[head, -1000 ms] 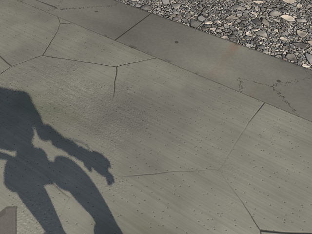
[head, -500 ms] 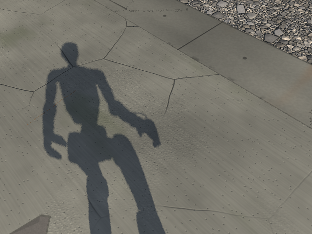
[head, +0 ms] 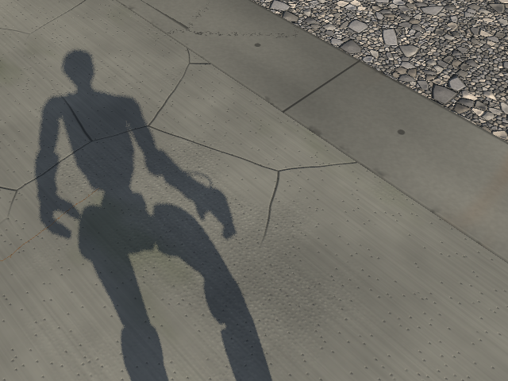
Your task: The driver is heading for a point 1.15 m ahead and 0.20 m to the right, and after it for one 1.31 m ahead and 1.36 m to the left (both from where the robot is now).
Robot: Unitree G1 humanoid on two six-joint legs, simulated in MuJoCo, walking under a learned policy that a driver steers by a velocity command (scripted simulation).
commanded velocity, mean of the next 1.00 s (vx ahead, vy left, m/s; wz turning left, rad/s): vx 0.50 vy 0.00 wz -0.05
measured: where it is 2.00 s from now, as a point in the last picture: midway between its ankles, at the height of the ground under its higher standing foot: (301, 204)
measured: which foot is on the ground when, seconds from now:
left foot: down 0.00-0.36, up 0.38-0.84, down 0.86-1.00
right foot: up 0.00-0.32, down 0.34-0.88, up 0.90-1.00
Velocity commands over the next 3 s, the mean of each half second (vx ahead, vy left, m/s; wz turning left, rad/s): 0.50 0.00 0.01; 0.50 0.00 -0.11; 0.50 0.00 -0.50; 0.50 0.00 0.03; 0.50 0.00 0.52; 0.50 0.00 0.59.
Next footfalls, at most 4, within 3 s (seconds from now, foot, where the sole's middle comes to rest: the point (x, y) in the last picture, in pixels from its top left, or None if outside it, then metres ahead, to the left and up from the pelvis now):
0.34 right None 0.36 -0.16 -0.78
0.86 left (222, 315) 0.66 0.08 -0.78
1.42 right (319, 245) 0.89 -0.21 -0.78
1.96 left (290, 156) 1.27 -0.14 -0.78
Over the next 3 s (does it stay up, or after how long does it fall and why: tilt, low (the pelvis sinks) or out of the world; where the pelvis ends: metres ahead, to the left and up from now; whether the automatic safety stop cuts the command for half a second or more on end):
stays up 1.63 -0.21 -0.03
